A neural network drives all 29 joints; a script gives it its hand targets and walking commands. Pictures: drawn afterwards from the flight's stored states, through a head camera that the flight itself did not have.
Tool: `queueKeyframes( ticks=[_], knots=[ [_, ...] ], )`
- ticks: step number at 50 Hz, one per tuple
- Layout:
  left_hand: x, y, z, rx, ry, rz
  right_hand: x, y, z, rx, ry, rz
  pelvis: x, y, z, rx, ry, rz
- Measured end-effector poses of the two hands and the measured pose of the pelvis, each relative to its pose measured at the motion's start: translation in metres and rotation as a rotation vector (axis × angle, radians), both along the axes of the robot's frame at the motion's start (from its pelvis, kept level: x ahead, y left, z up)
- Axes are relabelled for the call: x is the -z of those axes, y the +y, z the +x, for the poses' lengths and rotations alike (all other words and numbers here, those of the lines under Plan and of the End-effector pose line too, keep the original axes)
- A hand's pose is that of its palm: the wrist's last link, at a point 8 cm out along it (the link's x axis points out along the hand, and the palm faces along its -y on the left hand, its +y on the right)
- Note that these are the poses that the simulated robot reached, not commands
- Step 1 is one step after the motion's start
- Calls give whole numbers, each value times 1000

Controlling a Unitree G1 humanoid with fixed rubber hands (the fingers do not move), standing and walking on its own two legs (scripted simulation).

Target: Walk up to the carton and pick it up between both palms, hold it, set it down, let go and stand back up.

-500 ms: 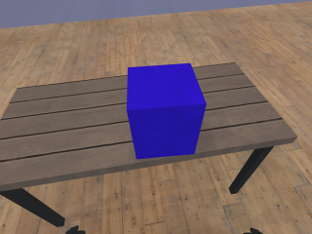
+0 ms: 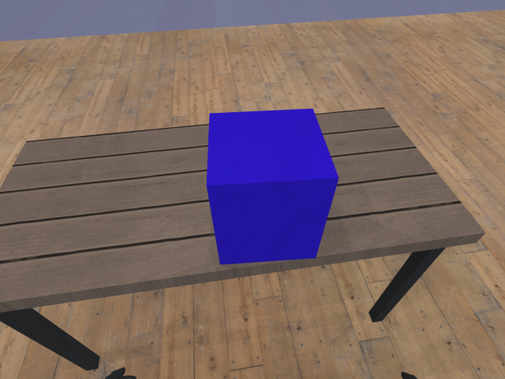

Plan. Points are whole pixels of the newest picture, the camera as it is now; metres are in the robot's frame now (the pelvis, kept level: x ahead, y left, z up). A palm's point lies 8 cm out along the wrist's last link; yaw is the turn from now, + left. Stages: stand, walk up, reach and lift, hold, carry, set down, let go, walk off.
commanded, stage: walk up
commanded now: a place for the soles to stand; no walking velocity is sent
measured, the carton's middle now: (265, 189) +0.48 -0.02 +0.01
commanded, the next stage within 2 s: none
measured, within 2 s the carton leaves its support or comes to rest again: neither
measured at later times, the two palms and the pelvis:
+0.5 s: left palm (170, 366) +0.18 +0.16 -0.12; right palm out of the picture +0.04 -0.38 -0.13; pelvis +0.05 -0.09 -0.02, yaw -1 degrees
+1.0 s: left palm out of the picture +0.14 +0.17 -0.11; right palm (461, 337) +0.21 -0.36 -0.10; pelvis +0.06 -0.10 -0.01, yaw +8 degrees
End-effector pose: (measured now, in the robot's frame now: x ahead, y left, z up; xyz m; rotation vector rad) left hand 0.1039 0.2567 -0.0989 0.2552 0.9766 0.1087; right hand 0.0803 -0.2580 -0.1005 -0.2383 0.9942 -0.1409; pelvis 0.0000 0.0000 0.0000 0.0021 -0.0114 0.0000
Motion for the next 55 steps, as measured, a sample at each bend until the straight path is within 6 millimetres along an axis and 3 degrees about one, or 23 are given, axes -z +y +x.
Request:
queueKeyframes(
  ticks=[7, 11, 16, 20, 23, 27, 33, 38, 42, 47, 55],
  knots=[
    [2, 5, 1, 16, 10, 7, -1, 1, 3, -7, -12, -23, 2, 2, 2, 6, -6, 7],
    [4, 1, 8, 56, 56, 17, -2, -24, -25, 53, 44, -96, 2, -9, 8, 35, -19, 10],
    [1, -28, 39, 100, 41, 0, -4, -64, -74, 130, 194, -146, 0, -34, 20, 40, -30, 14],
    [4, -67, 72, 128, -8, -18, 4, -99, -83, 162, 259, -143, 8, -62, 34, 46, -39, 16],
    [14, -91, 82, 108, -34, 0, 22, -121, -65, 148, 255, -116, 22, -85, 44, 35, -53, -4],
    [15, -104, 71, 16, -17, 10, 30, -126, -19, 97, 209, -80, 22, -99, 53, 3, -57, -10],
    [11, -91, 47, -84, -2, 55, 22, -118, 53, -28, 98, -63, 18, -106, 61, -55, -51, -20],
    [22, -71, 32, -137, 6, 71, 15, -110, 95, -106, 30, -82, 25, -102, 60, -103, -50, -24],
    [28, -66, 28, -166, 16, 46, 5, -102, 110, -121, -19, -84, 24, -96, 59, -116, -51, 3],
    [18, -74, 32, -171, 20, 35, -6, -100, 123, -123, -55, -82, 14, -98, 60, -137, -21, -1],
    [0, -95, 27, -150, -23, 47, 11, -88, 128, -151, -34, 10, 10, -105, 59, -141, -17, -19]
  ],
)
